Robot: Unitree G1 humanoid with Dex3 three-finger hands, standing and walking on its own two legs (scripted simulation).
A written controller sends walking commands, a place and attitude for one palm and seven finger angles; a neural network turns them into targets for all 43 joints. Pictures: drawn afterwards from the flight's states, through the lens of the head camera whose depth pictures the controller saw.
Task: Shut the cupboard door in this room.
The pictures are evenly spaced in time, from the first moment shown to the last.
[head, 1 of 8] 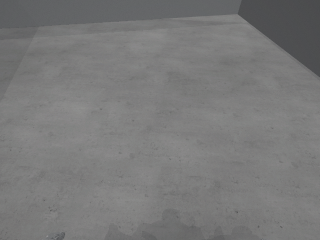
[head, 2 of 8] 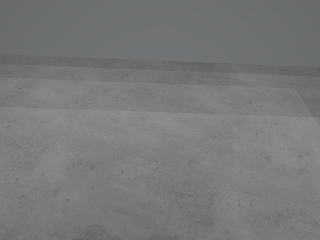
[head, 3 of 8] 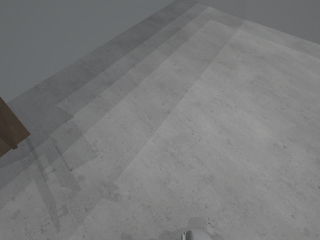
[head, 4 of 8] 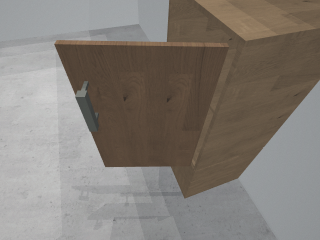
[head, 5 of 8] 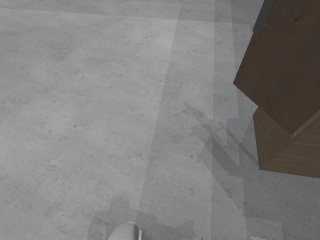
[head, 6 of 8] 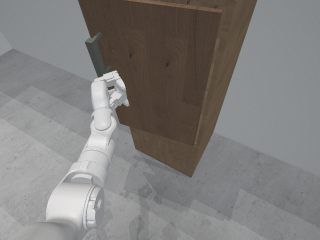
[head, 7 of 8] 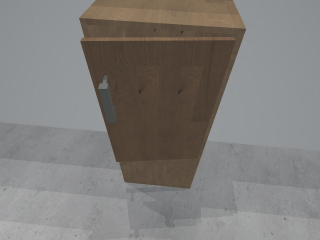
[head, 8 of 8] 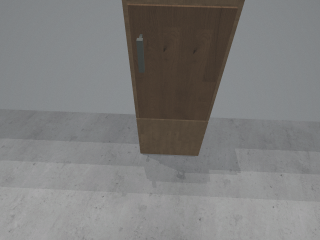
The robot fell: no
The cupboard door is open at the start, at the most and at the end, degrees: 71 71 0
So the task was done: yes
